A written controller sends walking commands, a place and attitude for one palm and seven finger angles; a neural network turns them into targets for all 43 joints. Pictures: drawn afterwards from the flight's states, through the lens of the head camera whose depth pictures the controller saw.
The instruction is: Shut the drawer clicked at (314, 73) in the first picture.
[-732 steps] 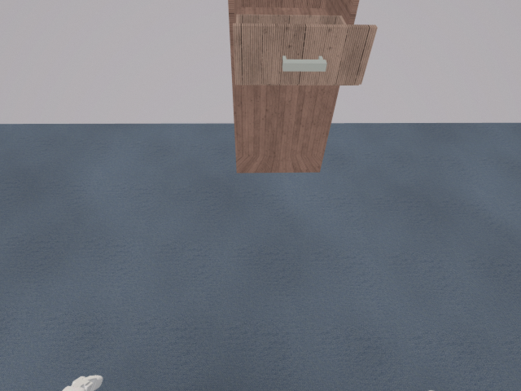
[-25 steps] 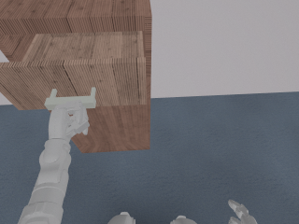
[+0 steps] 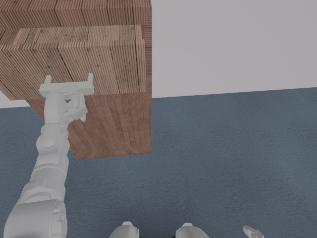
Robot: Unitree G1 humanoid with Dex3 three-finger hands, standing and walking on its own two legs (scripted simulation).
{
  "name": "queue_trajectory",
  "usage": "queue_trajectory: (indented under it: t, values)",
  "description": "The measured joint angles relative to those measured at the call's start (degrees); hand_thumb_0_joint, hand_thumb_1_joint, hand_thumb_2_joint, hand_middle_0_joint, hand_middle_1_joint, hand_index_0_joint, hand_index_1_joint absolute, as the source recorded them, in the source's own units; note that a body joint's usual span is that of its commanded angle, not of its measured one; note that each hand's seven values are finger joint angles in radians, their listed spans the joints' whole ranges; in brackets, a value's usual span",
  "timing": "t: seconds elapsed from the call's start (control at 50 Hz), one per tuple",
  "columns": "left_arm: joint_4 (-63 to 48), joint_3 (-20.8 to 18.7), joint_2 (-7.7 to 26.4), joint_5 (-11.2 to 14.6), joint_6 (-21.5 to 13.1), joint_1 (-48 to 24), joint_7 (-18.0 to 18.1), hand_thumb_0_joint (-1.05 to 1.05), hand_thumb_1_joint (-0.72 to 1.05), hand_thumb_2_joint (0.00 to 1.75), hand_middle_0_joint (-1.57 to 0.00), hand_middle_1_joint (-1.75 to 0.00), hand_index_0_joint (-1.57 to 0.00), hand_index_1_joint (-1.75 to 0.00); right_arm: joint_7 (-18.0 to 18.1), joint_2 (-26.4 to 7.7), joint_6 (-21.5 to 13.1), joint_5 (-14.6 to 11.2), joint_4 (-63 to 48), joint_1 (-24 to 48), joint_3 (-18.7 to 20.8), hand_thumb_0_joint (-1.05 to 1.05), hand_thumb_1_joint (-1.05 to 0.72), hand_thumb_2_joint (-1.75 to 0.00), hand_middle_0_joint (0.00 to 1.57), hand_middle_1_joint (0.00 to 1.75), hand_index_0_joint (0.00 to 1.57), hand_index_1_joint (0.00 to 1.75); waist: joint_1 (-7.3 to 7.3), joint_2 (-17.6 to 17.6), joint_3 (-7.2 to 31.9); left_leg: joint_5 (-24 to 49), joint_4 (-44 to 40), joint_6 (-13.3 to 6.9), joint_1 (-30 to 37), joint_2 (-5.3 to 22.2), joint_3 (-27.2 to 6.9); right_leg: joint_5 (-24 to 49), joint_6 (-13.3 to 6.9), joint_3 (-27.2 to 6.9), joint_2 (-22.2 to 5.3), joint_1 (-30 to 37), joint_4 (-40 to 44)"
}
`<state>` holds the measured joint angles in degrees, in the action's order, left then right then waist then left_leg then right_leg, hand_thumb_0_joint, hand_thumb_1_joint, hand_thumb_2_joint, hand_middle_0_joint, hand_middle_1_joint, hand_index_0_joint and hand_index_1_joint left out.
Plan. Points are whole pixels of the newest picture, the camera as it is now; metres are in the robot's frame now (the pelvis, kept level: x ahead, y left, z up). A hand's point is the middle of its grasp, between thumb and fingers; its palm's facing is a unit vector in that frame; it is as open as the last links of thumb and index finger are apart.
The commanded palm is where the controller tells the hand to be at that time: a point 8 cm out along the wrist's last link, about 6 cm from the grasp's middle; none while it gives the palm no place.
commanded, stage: push the drawer shut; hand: left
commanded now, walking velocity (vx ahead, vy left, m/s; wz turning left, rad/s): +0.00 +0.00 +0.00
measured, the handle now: (68, 83) +0.50 +0.24 +0.07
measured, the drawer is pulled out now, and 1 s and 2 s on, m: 0.08 0.00 0.00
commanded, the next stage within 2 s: pull the fist back off the drawer in 0.86 s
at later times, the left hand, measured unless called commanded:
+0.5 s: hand (85, 87) +0.49 +0.20 +0.06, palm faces +0.12 -0.99 -0.02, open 3.0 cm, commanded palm +0.48 +0.25 +0.07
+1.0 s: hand (82, 82) +0.51 +0.21 +0.06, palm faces +0.11 -0.99 -0.03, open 2.9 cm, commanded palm +0.52 +0.25 +0.07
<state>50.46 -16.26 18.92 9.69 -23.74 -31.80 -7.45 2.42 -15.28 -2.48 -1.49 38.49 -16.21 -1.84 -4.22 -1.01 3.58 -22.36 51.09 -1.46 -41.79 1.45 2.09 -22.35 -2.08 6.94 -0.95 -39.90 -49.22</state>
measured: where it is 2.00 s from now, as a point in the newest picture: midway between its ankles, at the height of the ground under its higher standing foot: outside the picture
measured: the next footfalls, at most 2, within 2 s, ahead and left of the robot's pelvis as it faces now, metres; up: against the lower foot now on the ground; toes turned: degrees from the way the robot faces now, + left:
none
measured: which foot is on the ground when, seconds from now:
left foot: down 0.00-1.00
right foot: down 0.00-1.00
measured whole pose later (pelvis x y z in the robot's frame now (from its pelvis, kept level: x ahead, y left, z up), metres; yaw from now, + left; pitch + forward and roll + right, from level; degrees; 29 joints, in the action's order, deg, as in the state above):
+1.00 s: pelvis -0.01 +0.01 -0.02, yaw -1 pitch +20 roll -4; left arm 71.3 -21.0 30.0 4.6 -24.8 -53.6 -7.2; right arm 1.6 -16.4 0.0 0.7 39.1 -21.2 -3.4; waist -10.2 -1.2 5.0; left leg -23.1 56.7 -2.5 -53.9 2.0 0.8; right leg -21.7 -1.4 8.0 -0.5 -50.3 -52.0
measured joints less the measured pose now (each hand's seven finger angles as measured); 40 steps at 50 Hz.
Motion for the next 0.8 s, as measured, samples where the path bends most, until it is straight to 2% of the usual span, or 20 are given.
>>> queue_trajectory:
  t: [0.24, 0.64, 0.8]
  values:
    - [8.34, -2.63, 3.15, -1.24, -0.95, -8.02, -0.28, -0.03, 0.72, 0.92, -1.4, -1.6, -1.4, -1.6, -0.69, -0.41, 1.2, 0.61, 0.26, -1.9, 0.12, 0.01, -0.9, -0.9, 0.21, 0.3, 0.2, 0.3, -1.7, -0.13, 0.62, -0.51, 1.86, -0.26, -3.81, 0.31, 0.01, -0.05, 0.17, -0.07, 0.23, -3.57, -1.21]
    - [16.24, -6.34, 7.72, -4.62, -1.06, -16.64, 0.75, -0.02, 0.73, 0.93, -1.4, -1.6, -1.4, -1.6, -1.76, -0.58, 3.98, 1.95, -0.03, -4.79, -0.17, 0.01, -0.9, -0.9, 0.21, 0.3, 0.2, 0.3, -4.72, -0.25, 1.29, -1.38, 3.68, -0.81, -7.92, 0.83, 0.28, -0.03, 0.68, -0.46, 0.71, -7.38, -1.88]
    - [18.47, -6.49, 8.84, -5.39, -1.53, -18.55, 0.21, -0.05, 0.65, 0.95, -1.4, -1.6, -1.4, -1.6, -1.67, -0.66, 4.35, 2.19, 0.29, -5.47, -0.57, 0.01, -0.9, -0.9, 0.21, 0.3, 0.2, 0.3, -5.05, -0.31, 1.53, -1.38, 4.5, -0.92, -9.5, 0.76, -0.41, 0.06, 0.75, 0.19, 0.67, -8.41, -2.12]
